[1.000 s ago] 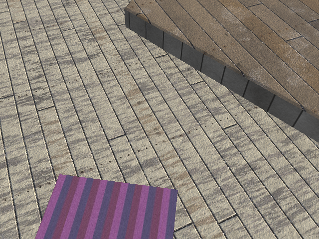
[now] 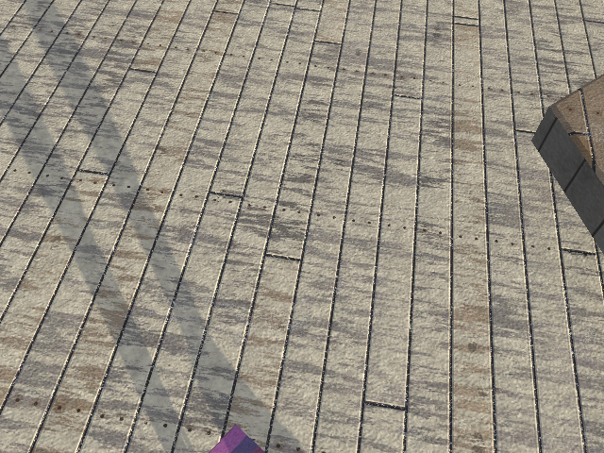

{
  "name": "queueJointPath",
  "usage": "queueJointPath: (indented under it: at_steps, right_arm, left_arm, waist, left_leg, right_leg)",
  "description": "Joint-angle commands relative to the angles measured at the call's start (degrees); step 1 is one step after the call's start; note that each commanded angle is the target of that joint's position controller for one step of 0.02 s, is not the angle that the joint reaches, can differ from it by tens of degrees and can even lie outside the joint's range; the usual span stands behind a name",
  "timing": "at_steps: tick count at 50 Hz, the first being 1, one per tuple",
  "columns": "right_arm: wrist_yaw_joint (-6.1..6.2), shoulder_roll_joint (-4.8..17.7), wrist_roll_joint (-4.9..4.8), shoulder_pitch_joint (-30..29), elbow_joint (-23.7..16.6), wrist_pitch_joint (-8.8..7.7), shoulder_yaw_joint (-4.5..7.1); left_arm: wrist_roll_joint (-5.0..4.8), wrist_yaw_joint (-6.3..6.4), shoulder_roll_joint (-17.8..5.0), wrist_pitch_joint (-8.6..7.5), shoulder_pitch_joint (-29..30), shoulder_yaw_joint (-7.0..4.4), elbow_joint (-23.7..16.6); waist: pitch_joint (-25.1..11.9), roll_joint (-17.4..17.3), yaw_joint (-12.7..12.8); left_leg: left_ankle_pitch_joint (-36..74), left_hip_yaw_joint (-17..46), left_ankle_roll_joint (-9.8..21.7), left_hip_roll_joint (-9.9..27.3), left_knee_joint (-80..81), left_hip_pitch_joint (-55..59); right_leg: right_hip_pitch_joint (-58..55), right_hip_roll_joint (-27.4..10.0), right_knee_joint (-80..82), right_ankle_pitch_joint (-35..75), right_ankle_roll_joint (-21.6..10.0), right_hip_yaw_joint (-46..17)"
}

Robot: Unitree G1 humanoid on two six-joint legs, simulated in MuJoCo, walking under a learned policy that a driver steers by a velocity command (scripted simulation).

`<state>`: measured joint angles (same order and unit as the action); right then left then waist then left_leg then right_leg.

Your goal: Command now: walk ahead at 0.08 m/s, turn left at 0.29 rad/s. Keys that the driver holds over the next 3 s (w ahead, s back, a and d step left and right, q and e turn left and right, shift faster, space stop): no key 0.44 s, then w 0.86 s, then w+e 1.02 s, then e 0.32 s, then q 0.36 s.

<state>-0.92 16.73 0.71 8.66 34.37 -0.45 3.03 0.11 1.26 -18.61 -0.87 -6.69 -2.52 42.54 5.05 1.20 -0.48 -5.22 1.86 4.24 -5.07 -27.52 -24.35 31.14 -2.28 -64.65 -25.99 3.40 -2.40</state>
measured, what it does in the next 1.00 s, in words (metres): walks ahead: right foot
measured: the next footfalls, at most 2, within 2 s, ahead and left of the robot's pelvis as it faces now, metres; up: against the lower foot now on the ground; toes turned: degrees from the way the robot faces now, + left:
right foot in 0.22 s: +0.10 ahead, -0.17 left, +0.00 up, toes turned +3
right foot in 1.12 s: +0.51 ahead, -0.15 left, +0.00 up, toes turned +1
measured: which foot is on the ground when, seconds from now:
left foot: down 0.00-1.00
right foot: up 0.00-0.20, down 0.22-0.68, up 0.70-1.00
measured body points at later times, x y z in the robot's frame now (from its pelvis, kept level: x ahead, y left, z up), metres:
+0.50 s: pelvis +0.07 -0.05 +0.00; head +0.07 -0.05 +0.45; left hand +0.18 +0.21 -0.11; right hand +0.20 -0.30 -0.11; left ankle +0.10 +0.07 -0.73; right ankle +0.06 -0.17 -0.73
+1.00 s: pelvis +0.24 -0.03 +0.01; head +0.27 -0.02 +0.46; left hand +0.46 +0.21 -0.08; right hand +0.21 -0.30 -0.11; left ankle +0.12 +0.07 -0.73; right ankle +0.41 -0.17 -0.69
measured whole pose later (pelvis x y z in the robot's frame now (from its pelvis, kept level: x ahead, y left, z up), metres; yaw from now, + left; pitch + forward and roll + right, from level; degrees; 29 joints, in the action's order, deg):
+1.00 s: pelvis +0.24 -0.03 +0.01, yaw +2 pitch +2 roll +0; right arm 0.4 13.4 -0.6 26.3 49.7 -3.5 2.2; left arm -1.1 -2.4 -15.9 -4.8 -2.4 -2.0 42.9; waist 1.1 2.1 -5.2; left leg -16.6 1.1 1.7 -2.1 -11.3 3.5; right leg 35.4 -3.8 -36.5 -1.9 0.2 0.0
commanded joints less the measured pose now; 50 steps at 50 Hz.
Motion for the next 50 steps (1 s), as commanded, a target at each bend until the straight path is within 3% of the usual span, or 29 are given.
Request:
queueJointPath:
  at_steps: [1, 4, 8, 10, 11, 12, 13, 14, 15, 17, 22, 23, 24, 26, 29, 30, 32, 33, 34, 35, 36, 37, 38, 39, 40, 42, 44, 46, 50]
  right_arm:
    - [0.9, 8.6, 0.2, -0.3, -2.6, -0.82, 2.5]
    - [1.34, 8.0, 0.15, -1.4, -1.9, -0.07, 2.2]
    - [0.91, 6.6, 0.36, -0.8, 0.1, 0.48, 1.46]
    - [0.77, 5.0, -0.04, -1.1, 1.0, 0.71, 0.61]
    - [0.72, 3.4, 0.02, 1.2, 2.2, 0.56, 0.01]
    - [0.7, 2.5, 0.7, 3.2, 2.9, 0.17, -0.36]
    - [0.51, 2.2, 0.59, 6.9, 3.1, -0.16, -0.09]
    - [0.73, 3.0, 1.29, 3.7, 3.2, -0.18, -0.13]
    - [0.9, 4.3, 0.99, 1.1, 2.9, 0.2, 0.45]
    - [1.45, 4.3, 0.78, 0.5, 3.2, 1.15, 0.59]
    - [1.64, 2.7, 0.38, 1.4, 4.9, 0.77, 0.51]
    - [1.71, 2.1, 0.3, 2.2, 5.7, 0.78, 0.39]
    - [1.8, 2.0, 0.09, 2.3, 6.2, 0.86, 0.44]
    - [1.86, 2.4, -0.52, 2.3, 6.3, 0.48, 0.79]
    - [1.2, 1.8, -1.73, 0.0, 5.3, -2.16, 0.89]
    - [0.94, 1.7, -1.79, -0.4, 5.3, -3.01, 0.89]
    - [0.35, 1.3, -1.98, 3.4, 7.0, -4.06, 1.05]
    - [0.28, 2.3, -1.88, 7.8, 9.1, -4.18, 1.66]
    - [0.5, 5.0, -1.74, 12.5, 10.5, -4.21, 2.63]
    - [0.56, 10.0, -1.76, 18.2, 11.8, -4.23, 4.15]
    - [0.16, 10.4, -1.3, 22.0, 11.9, -4.57, 4.06]
    - [0.32, 7.7, -0.85, 19.5, 11.5, -4.98, 3.04]
    - [0.34, 5.7, -0.7, 18.2, 10.5, -5.21, 2.38]
    - [0.37, 6.1, -0.82, 16.7, 10.5, -5.08, 2.38]
    - [0.37, 4.6, -0.89, 15.4, 10.2, -4.89, 1.72]
    - [0.47, 3.4, -0.89, 15.3, 10.5, -4.28, 1.08]
    - [1.01, 5.0, -1.3, 15.9, 11.0, -3.76, 1.34]
    - [1.59, 6.2, -1.19, 16.4, 11.5, -3.58, 1.47]
    - [1.75, 7.6, -1.73, 18.4, 13.4, -3.8, 1.77]
  left_arm:
    - [0.37, 0.93, -4.1, 0.74, -7.5, -1.14, -0.7]
    - [0.13, 0.98, -3.4, 1.51, -5.1, -0.88, -1.0]
    - [0.05, 0.62, -3.1, 1.43, -2.4, -0.92, -1.5]
    - [0.35, 0.06, -1.9, 0.82, -4.1, -0.76, -0.8]
    - [1.03, -0.2, -2.0, 0.52, -4.4, -0.65, -0.8]
    - [1.72, -0.15, -4.8, 0.29, -4.9, -1.02, -1.3]
    - [1.62, -0.11, -7.9, 0.36, -1.8, -1.75, -0.8]
    - [1.38, -0.47, -4.2, 0.13, -1.4, -1.15, -0.7]
    - [1.64, -0.65, -2.3, -0.15, -1.0, -0.45, -0.8]
    - [1.3, -0.74, -2.9, -0.84, -0.6, -0.41, -0.6]
    - [0.65, -0.12, -2.5, -1.4, -4.1, -0.16, 0.9]
    - [0.64, -0.07, -2.1, -1.29, -5.1, -0.05, 1.5]
    - [0.44, -0.02, -2.5, -1.08, -5.6, -0.14, 1.9]
    - [-0.2, 0.2, -4.5, -0.74, -6.9, -0.79, 2.2]
    - [-1.07, 0.42, -7.2, -1.4, -9.2, -1.75, 3.0]
    - [-1.17, 0.36, -7.2, -1.68, -9.2, -1.82, 3.1]
    - [-1.61, -0.22, -6.6, -1.66, -6.1, -1.72, 2.5]
    - [-1.66, -0.5, -5.5, -1.6, -4.3, -1.46, 2.0]
    - [-1.45, -0.63, -2.9, -1.92, -2.3, -0.71, 1.1]
    - [-1.06, -0.63, 0.2, -2.95, -0.7, 0.13, -1.1]
    - [-1.29, -0.4, -2.0, -4.05, 0.3, -0.39, -2.1]
    - [-2.29, -0.76, -4.2, -4.69, -1.3, -1.27, -1.5]
    - [-1.98, -1.36, -3.7, -5.25, -1.7, -1.09, -0.5]
    - [-2.22, -1.71, -2.7, -5.4, -1.6, -1.03, -0.8]
    - [-1.73, -1.9, -2.8, -5.33, -0.2, -1.22, -0.6]
    - [-1.5, -2.97, -1.0, -4.9, 0.9, -0.79, -0.9]
    - [-0.83, -3.45, 0.6, -4.75, 3.9, -0.25, -2.0]
    - [-0.84, -3.66, 1.7, -4.89, 8.0, 0.43, -3.5]
    - [-1.51, -3.91, -0.1, -4.85, 12.0, 0.29, -5.4]
  waist:
    - [-14.4, -5.6, 2.1]
    - [-13.6, -7.0, 1.1]
    - [-10.0, -8.5, -0.4]
    - [-9.2, -7.7, 1.3]
    - [-9.0, -6.3, 1.4]
    - [-9.3, -2.1, 0.3]
    - [-8.1, 6.8, -4.2]
    - [-8.3, 7.6, -2.0]
    - [-6.8, 6.2, -1.2]
    - [-4.8, 5.4, -0.7]
    - [-6.3, 1.0, 0.5]
    - [-7.7, 0.7, 0.8]
    - [-6.9, 0.9, 1.0]
    - [-3.1, 3.5, 1.7]
    - [2.6, 7.4, 2.4]
    - [3.0, 7.1, 2.3]
    - [1.6, 7.1, -0.6]
    - [-0.2, 6.5, -2.6]
    - [-1.8, 2.0, -4.5]
    - [-4.0, -12.4, -5.5]
    - [-5.2, -16.6, -7.6]
    - [-3.7, -11.0, -5.1]
    - [-4.0, -7.2, -4.5]
    - [-3.9, -6.5, -3.1]
    - [-2.9, -4.4, -3.0]
    - [-2.1, -6.0, -2.6]
    - [-1.4, -5.3, -3.0]
    - [-0.5, -5.2, -3.9]
    - [1.2, -6.8, -4.1]
  left_leg:
    - [21.6, 13.6, 11.3, 15.5, 8.2, 7.8]
    - [6.3, 13.0, 9.8, 14.1, 9.8, 5.7]
    - [-9.1, 15.5, 8.7, 13.9, 10.4, 4.6]
    - [-11.8, 15.4, 6.5, 12.8, 8.1, 3.9]
    - [-13.3, 14.7, 3.9, 11.1, 7.1, 3.0]
    - [-15.3, 12.2, 0.8, 8.4, 3.3, 1.4]
    - [-16.1, 5.8, -1.6, 3.5, 2.2, 2.0]
    - [-11.4, 3.8, -3.5, 3.6, 0.6, 9.2]
    - [-9.9, 4.6, -3.4, 3.8, 0.5, 10.4]
    - [-8.6, 6.0, -2.2, 4.5, 0.9, 9.9]
    - [-1.9, 6.8, -2.0, 5.1, 0.9, 10.4]
    - [-5.7, 6.0, -2.1, 4.4, 0.7, 11.1]
    - [-11.9, 4.7, -2.0, 3.3, -0.2, 10.0]
    - [-22.5, 1.6, -1.9, 1.2, -4.5, 3.8]
    - [-17.9, -1.7, -1.4, 3.5, -12.3, -4.4]
    - [-17.4, -1.4, -0.8, 4.6, -11.7, -3.9]
    - [-14.9, -2.8, 0.5, 4.2, -3.0, 6.4]
    - [-10.7, -2.3, 0.7, 3.7, -0.4, 15.6]
    - [-12.3, 4.5, 2.2, 7.3, 2.8, 21.8]
    - [-18.0, 21.7, 7.6, 16.1, 9.8, 30.0]
    - [-15.3, 37.6, 13.7, 24.2, 15.4, 35.0]
    - [-12.7, 35.1, 13.8, 25.1, 13.8, 35.8]
    - [-4.3, 27.8, 10.8, 22.5, 12.5, 35.3]
    - [-6.5, 25.5, 10.4, 22.1, 13.7, 35.5]
    - [-4.6, 22.6, 9.3, 20.9, 15.5, 33.3]
    - [2.8, 15.9, 8.3, 18.2, 17.6, 29.7]
    - [6.3, 11.1, 7.9, 16.5, 18.7, 27.4]
    - [6.8, 7.6, 7.2, 15.2, 19.8, 23.4]
    - [4.9, 6.1, 6.5, 16.8, 21.4, 20.5]
  right_leg:
    - [-5.4, -1.0, 6.0, 3.3, 1.0, -0.6]
    - [-8.6, -1.2, 13.5, 7.9, 1.1, -0.7]
    - [-12.1, -0.6, 23.3, 8.2, 0.2, -0.4]
    - [-18.1, 0.4, 34.2, 13.4, -1.3, 1.1]
    - [-21.7, -0.5, 39.6, 17.7, -2.5, 0.0]
    - [-24.6, -6.3, 41.4, 23.5, -4.6, -5.6]
    - [-20.4, -8.8, 40.9, 20.2, -7.9, -8.0]
    - [-14.2, -7.8, 43.5, 9.4, -8.4, -8.5]
    - [-11.9, -5.7, 44.3, 4.6, -6.8, -6.9]
    - [-11.7, -3.7, 43.3, 5.7, -4.8, -4.5]
    - [-16.1, -2.6, 40.2, 14.1, -4.8, -2.9]
    - [-16.8, -2.2, 40.6, 9.8, -5.0, -2.6]
    - [-16.5, -1.9, 41.5, 3.1, -5.7, -2.9]
    - [-16.2, -4.6, 44.8, -10.6, -9.2, -8.1]
    - [-18.3, -15.3, 52.1, -16.6, -15.8, -22.6]
    - [-18.2, -15.9, 52.0, -13.3, -16.1, -22.9]
    - [-14.5, -12.5, 50.2, -6.3, -13.7, -16.5]
    - [-10.5, -9.2, 47.3, -1.6, -11.7, -12.1]
    - [-6.3, -4.9, 39.3, 4.4, -8.7, -6.2]
    - [2.6, 3.4, 21.8, 7.0, -4.3, 3.8]
    - [11.5, 4.9, 8.2, -4.3, -3.4, 0.4]
    - [16.5, 2.0, 0.2, -5.4, -4.6, -2.5]
    - [16.0, 0.1, -0.8, -1.6, -6.2, -3.4]
    - [18.8, -1.5, 0.1, 3.1, -6.7, -2.0]
    - [18.3, -3.4, 1.8, 6.9, -6.9, -1.8]
    - [15.1, -3.7, 6.9, 10.8, -5.5, 0.4]
    - [13.3, -2.9, 14.5, 15.2, -3.8, 2.5]
    - [8.9, -1.6, 23.4, 21.5, -2.8, 3.7]
    - [1.5, 0.2, 32.1, 28.7, -3.4, 3.5]
Over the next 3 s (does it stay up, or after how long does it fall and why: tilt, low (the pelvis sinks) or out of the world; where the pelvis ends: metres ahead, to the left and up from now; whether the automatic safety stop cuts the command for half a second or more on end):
stays up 1.14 -0.24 0.00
